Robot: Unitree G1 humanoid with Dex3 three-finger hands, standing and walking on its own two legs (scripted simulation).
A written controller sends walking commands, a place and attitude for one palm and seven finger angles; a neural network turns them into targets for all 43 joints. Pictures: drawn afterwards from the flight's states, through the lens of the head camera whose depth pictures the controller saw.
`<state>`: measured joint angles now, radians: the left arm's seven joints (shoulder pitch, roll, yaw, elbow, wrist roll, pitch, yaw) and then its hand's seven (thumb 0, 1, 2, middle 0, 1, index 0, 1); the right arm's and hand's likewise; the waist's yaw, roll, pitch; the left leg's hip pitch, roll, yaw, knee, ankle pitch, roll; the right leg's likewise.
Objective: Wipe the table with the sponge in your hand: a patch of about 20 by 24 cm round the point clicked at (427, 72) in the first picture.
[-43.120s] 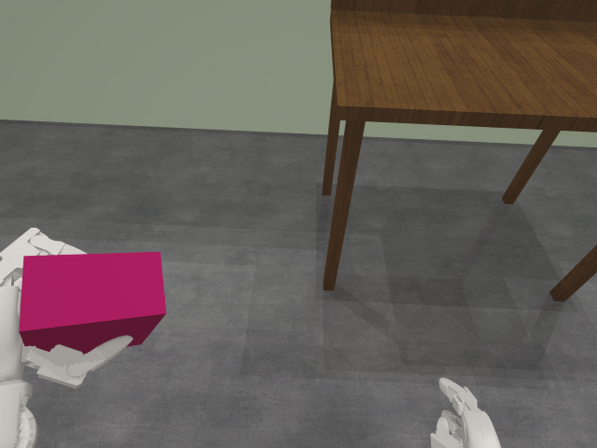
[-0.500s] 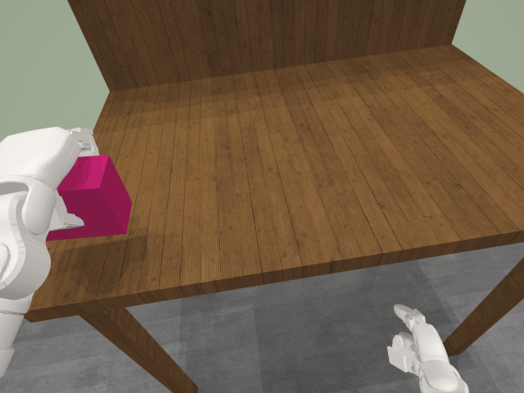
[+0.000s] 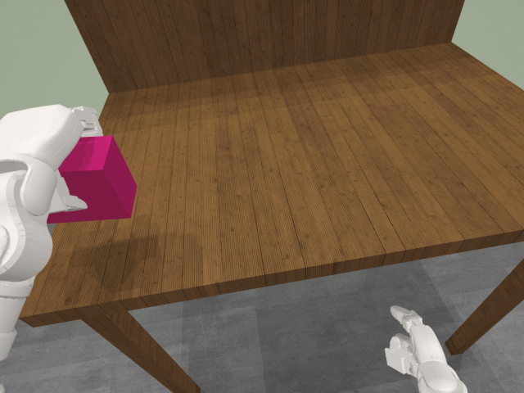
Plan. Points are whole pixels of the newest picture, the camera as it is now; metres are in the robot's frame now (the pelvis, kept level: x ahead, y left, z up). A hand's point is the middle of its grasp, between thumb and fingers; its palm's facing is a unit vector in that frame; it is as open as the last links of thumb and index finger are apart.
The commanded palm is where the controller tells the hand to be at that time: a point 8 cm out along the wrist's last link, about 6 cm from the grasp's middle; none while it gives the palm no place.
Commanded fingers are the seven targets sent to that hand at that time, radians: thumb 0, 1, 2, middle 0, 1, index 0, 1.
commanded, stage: bring the sponge back beside the body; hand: left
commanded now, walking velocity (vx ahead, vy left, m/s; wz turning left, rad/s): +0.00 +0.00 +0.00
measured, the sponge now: (76, 189) +0.30 +0.32 +0.18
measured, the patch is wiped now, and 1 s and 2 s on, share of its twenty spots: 0.95 0.95 0.95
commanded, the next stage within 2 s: step back with the hand held close in 1.62 s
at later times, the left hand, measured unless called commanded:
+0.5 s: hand (59, 186) +0.27 +0.30 +0.22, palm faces +0.14 -0.01 -0.99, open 10.2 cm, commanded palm +0.22 +0.30 +0.29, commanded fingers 0.00 0.10 1.30 -1.20 -1.60 -1.20 -1.60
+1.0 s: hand (53, 212) +0.23 +0.28 +0.22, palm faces +0.16 -0.02 -0.99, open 10.2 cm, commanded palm +0.17 +0.29 +0.29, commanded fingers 0.00 0.10 1.30 -1.20 -1.60 -1.20 -1.60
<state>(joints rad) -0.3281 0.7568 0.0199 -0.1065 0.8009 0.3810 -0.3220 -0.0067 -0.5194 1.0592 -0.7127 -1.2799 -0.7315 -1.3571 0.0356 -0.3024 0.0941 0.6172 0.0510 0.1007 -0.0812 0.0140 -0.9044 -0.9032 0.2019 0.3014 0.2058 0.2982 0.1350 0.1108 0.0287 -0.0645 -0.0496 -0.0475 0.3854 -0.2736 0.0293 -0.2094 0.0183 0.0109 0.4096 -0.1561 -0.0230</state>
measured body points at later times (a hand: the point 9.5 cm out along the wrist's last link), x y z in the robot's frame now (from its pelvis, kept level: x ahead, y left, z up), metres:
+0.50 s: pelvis +0.00 +0.00 +0.00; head +0.00 -0.04 +0.45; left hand +0.26 +0.30 +0.27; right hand +0.27 -0.18 -0.08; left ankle -0.04 +0.11 -0.74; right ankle +0.04 -0.11 -0.74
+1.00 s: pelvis +0.00 -0.01 +0.00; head -0.01 -0.05 +0.44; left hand +0.22 +0.28 +0.27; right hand +0.26 -0.18 -0.08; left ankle -0.04 +0.11 -0.74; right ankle +0.04 -0.11 -0.74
